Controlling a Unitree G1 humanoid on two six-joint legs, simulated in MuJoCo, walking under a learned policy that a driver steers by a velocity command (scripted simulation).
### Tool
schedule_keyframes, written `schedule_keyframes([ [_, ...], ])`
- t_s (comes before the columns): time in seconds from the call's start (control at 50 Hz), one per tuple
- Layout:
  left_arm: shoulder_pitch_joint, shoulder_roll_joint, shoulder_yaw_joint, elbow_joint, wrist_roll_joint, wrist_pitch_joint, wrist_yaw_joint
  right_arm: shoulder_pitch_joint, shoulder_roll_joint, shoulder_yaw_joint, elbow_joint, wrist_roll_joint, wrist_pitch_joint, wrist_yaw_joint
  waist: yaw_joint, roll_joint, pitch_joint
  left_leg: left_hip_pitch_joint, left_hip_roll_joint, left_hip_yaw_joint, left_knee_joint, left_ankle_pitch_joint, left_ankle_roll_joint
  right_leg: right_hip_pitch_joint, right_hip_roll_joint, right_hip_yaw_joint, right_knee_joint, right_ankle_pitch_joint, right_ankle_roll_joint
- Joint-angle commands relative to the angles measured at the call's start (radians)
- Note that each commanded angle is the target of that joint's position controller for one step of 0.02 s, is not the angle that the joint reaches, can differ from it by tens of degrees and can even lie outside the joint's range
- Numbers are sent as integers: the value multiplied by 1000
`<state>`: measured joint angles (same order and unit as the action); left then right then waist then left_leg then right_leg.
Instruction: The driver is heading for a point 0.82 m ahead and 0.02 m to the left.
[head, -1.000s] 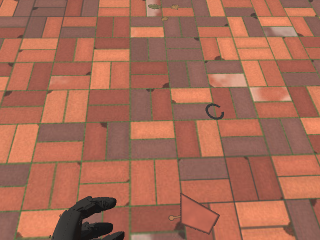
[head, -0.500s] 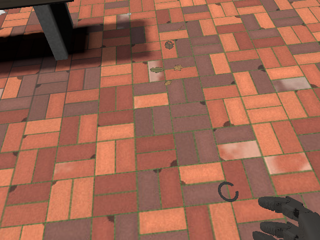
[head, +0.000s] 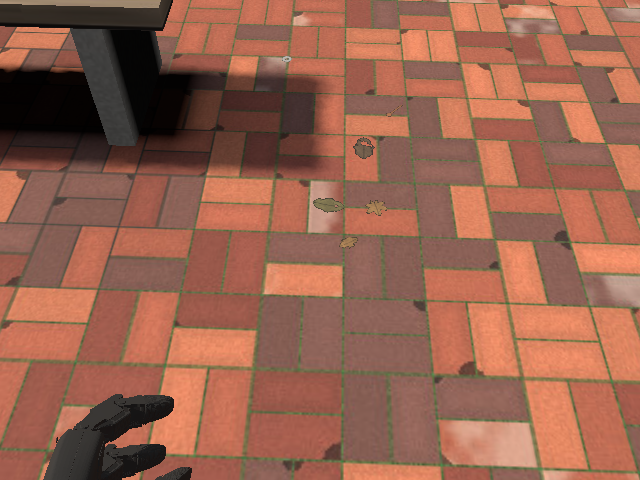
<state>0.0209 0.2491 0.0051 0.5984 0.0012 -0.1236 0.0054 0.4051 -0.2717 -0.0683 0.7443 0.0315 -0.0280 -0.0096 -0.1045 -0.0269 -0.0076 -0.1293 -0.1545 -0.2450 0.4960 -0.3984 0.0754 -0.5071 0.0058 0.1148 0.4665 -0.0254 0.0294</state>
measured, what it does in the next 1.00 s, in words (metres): walks ahead: right foot, then left foot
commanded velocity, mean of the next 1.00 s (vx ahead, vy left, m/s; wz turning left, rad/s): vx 0.40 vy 0.00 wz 0.08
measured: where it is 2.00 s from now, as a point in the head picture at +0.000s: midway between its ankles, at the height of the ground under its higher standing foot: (252, 455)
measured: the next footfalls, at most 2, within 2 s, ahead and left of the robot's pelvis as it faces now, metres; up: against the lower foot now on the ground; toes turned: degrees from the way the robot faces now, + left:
right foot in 0.02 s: +0.17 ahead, -0.13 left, +0.00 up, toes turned +6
left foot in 0.50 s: +0.37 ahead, +0.19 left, +0.00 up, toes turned +16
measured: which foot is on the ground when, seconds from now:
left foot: down 0.00-0.02, up 0.04-0.48, down 0.50-0.98, up 1.00-1.00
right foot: up 0.00-0.00, down 0.02-0.50, up 0.52-0.96, down 0.98-1.00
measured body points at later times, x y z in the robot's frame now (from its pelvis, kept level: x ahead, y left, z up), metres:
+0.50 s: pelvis +0.25 +0.04 +0.00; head +0.28 +0.05 +0.45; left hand +0.17 +0.32 -0.13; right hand +0.54 -0.11 -0.06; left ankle +0.33 +0.17 -0.73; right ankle +0.14 -0.14 -0.73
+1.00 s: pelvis +0.46 +0.07 -0.01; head +0.50 +0.06 +0.44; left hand +0.63 +0.34 -0.10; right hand +0.58 -0.21 -0.13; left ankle +0.33 +0.18 -0.71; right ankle +0.58 -0.01 -0.73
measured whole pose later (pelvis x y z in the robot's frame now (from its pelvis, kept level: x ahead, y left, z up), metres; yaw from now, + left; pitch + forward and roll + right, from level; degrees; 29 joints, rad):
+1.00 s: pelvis +0.46 +0.07 -0.01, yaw +2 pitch +2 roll +3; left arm 0.13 0.28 0.07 0.67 0.01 -0.03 -0.04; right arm 0.21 -0.28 -0.08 0.77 0.00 -0.02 -0.04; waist -0.02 -0.02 0.03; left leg -0.18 0.04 0.18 0.74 -0.51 -0.03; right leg -0.51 0.00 -0.01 0.59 -0.10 -0.06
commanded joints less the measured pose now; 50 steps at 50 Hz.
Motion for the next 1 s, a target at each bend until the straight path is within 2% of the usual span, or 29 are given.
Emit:
schedule_keyframes([
  [0.02,261,219,94,-32,17,-20,16,-71,-45,-6,-100,-22,-17,4,201,61,-251,-211,133,-88,341,238,23,574,-202,142,-4,-38,-134],
  [0.04,348,273,109,8,21,-2,14,78,-7,14,-117,-2,-27,7,153,-273,-371,-552,23,58,624,-205,-38,889,-424,557,-41,-182,-311],
  [0.06,360,205,102,3,0,7,10,77,-95,2,-105,5,-27,4,179,-228,-329,-691,114,69,787,-189,-58,864,-448,705,-99,-446,-311],
  [0.08,328,151,89,-8,1,15,14,-25,-143,-15,-118,2,-19,3,204,-118,-195,-735,143,81,852,-82,-73,750,-397,571,-125,-485,-267],
  [0.1,281,138,82,-8,5,22,14,-94,-143,-19,-136,-11,-12,1,190,-39,-98,-714,173,116,846,-4,-80,611,-351,431,-143,-368,-236],
  [0.12,246,125,77,0,11,24,11,-133,-131,-22,-154,-21,-11,4,167,-29,-34,-692,199,121,812,47,-80,500,-310,342,-171,-268,-227],
  [0.16,205,96,69,19,16,20,6,-118,-92,-20,-156,-9,-2,12,119,-83,15,-614,236,137,764,77,-80,360,-251,197,-231,-177,-209],
  [0.18,201,95,70,32,11,16,2,-114,-74,-17,-154,-7,4,13,111,-95,16,-599,242,151,744,87,-85,337,-243,148,-252,-142,-215],
  [0.24,214,138,87,76,9,10,1,-172,-57,-8,-173,-17,11,14,113,-64,26,-621,263,152,626,165,-103,339,-261,49,-288,-19,-237],
  [0.32,243,172,93,124,-1,15,-4,-270,-25,13,-180,-17,-7,32,142,-34,24,-546,252,176,360,330,-83,354,-237,-65,-292,46,-225],
  [0.38,286,206,99,159,-24,25,-9,-368,-31,17,-206,-12,-18,47,173,-33,46,-483,230,225,206,354,-65,381,-244,-95,-286,18,-212],
  [0.44,322,234,106,193,-37,41,-12,-408,-53,12,-232,-11,-25,55,170,-50,56,-444,204,256,110,257,-26,464,-284,-85,-237,91,-198],
  [0.46,317,244,108,200,-40,46,-11,-377,-67,4,-228,-14,-27,55,142,-60,40,-378,182,276,69,234,-7,477,-284,-96,-186,202,-186],
  [0.48,309,244,105,207,-44,51,-9,-285,-92,-12,-202,-20,-28,51,83,-53,-14,-225,146,309,8,265,18,466,-255,-139,-72,364,-163],
  [0.5,334,211,91,217,-39,49,-8,-140,-144,-39,-159,-25,-26,40,20,-34,-106,22,139,300,4,293,48,375,-205,-177,119,422,-133],
  [0.52,334,142,60,189,-2,42,-9,50,-239,-65,-136,-37,-20,21,-50,111,-266,347,384,17,38,382,124,131,-145,-210,473,66,-82],
  [0.54,417,66,33,170,-11,21,-17,53,-288,-65,-137,-39,-22,22,10,327,-389,538,583,-425,-107,218,271,-185,10,-105,760,-567,-40],
  [0.56,334,178,66,184,-41,12,-19,55,-196,-46,-133,-36,-27,25,-39,178,-322,467,554,-390,-150,124,235,-281,-33,2,857,-545,-48],
  [0.58,260,191,72,154,-53,11,-20,-1,-164,-33,-124,-30,-33,24,-18,164,-184,344,518,-227,-166,157,193,-326,-71,-19,849,-451,-56],
  [0.6,232,173,70,153,-40,16,-14,-70,-128,-21,-124,-30,-37,26,22,110,-119,215,473,-124,-195,214,168,-289,-112,-35,799,-366,-51],
  [0.62,232,166,74,155,-27,27,-11,-124,-95,-13,-123,-33,-43,29,56,121,-63,111,438,-45,-235,255,155,-248,-135,-33,750,-307,-43],
  [0.66,291,127,74,178,-29,58,-6,-184,-69,-9,-114,-48,-64,30,116,135,-30,-17,417,74,-287,496,146,-135,-135,-26,724,-256,-20],
  [0.72,281,89,71,165,-19,80,5,-215,-86,-19,-86,-55,-78,15,146,104,2,-67,409,235,-288,794,134,-132,-107,-25,621,-181,14],
  [0.8,164,52,56,115,-4,79,-22,-217,-120,-29,-60,-46,-57,-17,107,108,2,-61,367,377,-272,790,98,-51,-87,-96,316,60,5],
  [0.9,118,104,79,47,-2,90,-61,-210,-159,-50,-32,-12,-21,-33,102,114,-17,73,437,374,-152,785,72,-37,-71,-120,186,-38,-50],
  [0.94,194,130,97,51,1,90,-67,-235,-167,-56,-37,2,-4,-41,146,103,-46,73,415,394,11,865,40,69,-19,-168,113,-84,-89],
  [0.96,284,171,119,73,4,86,-59,-216,-148,-50,-35,0,1,-42,180,54,-96,44,352,419,183,831,1,210,29,-179,33,10,-121],
  [0.98,340,273,147,63,6,86,-34,-167,-125,-39,-48,-33,-3,-38,189,-127,-158,-143,262,441,470,505,-79,419,-112,45,17,507,-193],
  [1.0,310,334,144,31,19,86,-23,-74,-44,-11,-71,-79,-6,-23,95,-284,-261,-456,76,343,819,-328,-152,656,-347,440,46,851,-406],
])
